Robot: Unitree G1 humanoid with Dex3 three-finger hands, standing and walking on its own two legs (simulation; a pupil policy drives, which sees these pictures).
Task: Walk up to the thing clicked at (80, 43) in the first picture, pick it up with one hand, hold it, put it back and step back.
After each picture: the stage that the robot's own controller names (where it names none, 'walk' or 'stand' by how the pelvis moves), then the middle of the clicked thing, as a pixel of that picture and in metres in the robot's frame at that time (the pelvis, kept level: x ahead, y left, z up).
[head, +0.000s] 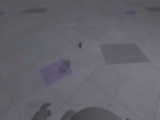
stand; (80, 44) +1.54 +0.28 -0.72
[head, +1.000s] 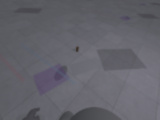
walk; (77, 49) +1.43 +0.25 -0.71
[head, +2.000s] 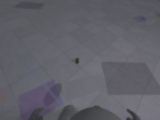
walk; (77, 60) +0.96 +0.20 -0.71
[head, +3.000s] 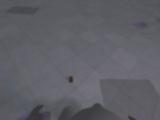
walk; (71, 79) +0.59 +0.21 -0.72
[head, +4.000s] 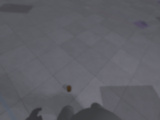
stand; (69, 88) +0.41 +0.19 -0.72
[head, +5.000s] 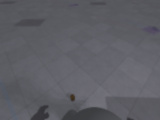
stand; (72, 97) +0.37 +0.21 -0.72
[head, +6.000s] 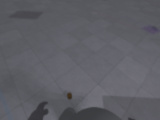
stand; (69, 96) +0.34 +0.21 -0.71
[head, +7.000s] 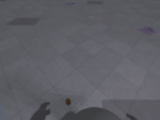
stand; (68, 101) +0.30 +0.23 -0.72
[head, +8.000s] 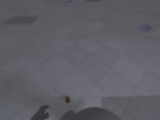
stand; (67, 99) +0.31 +0.24 -0.73
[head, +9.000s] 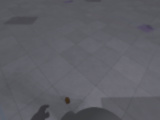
stand; (67, 100) +0.30 +0.25 -0.73
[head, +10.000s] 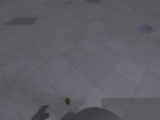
stand; (67, 101) +0.30 +0.24 -0.73
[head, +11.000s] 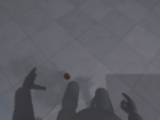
go down; (67, 76) +0.34 +0.24 -0.52
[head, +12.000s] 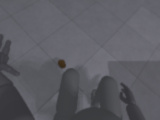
go down; (62, 64) +0.38 +0.28 -0.32
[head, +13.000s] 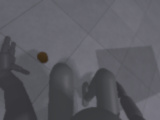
close in; (43, 58) +0.35 +0.30 -0.25
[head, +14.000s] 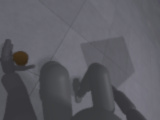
close; (21, 59) +0.34 +0.32 -0.21
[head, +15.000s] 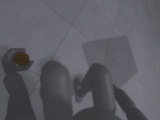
lift; (22, 60) +0.33 +0.32 -0.21
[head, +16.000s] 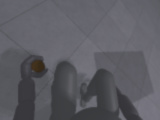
lift; (38, 67) +0.26 +0.31 -0.16
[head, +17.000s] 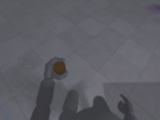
lift; (61, 70) +0.31 +0.20 +0.02
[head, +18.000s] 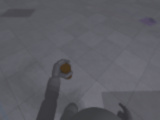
hold; (66, 71) +0.33 +0.17 +0.02
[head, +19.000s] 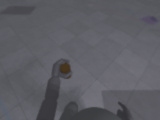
hold; (66, 71) +0.33 +0.18 +0.01
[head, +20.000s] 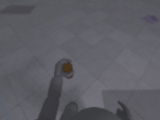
hold; (68, 71) +0.33 +0.16 +0.00
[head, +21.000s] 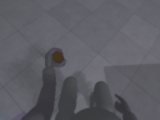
crouch; (59, 59) +0.39 +0.23 -0.08
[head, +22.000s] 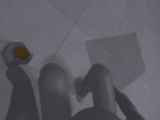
lower; (23, 55) +0.36 +0.32 -0.22
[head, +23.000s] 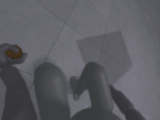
lower; (16, 54) +0.38 +0.32 -0.22
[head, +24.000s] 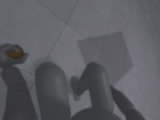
lower; (17, 54) +0.37 +0.32 -0.22
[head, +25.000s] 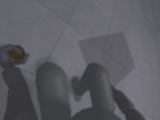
lower; (19, 55) +0.37 +0.32 -0.21
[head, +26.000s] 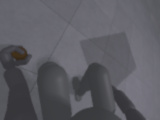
loosen; (21, 55) +0.36 +0.32 -0.21
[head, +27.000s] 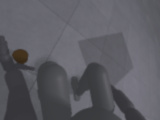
withdraw; (21, 57) +0.35 +0.31 -0.22
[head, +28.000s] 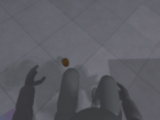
walk; (65, 62) +0.40 +0.26 -0.34
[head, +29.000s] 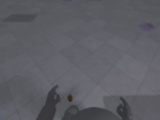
stand; (70, 98) +0.33 +0.20 -0.66
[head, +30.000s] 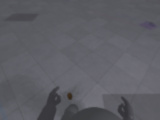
stand; (69, 96) +0.35 +0.21 -0.67
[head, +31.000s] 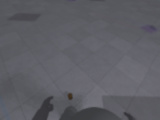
stand; (70, 96) +0.35 +0.21 -0.70
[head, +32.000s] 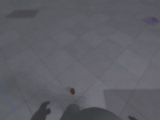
walk; (72, 91) +0.37 +0.20 -0.71
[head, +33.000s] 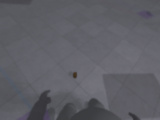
walk; (75, 75) +0.56 +0.15 -0.70
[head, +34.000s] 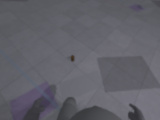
walk; (72, 58) +0.86 +0.29 -0.70
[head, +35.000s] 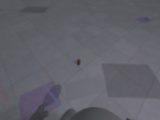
stand; (78, 62) +0.96 +0.21 -0.71
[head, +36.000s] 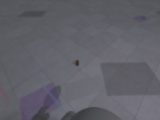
stand; (77, 63) +0.97 +0.25 -0.72
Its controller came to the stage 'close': yes
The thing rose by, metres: 0.71
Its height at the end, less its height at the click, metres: +0.00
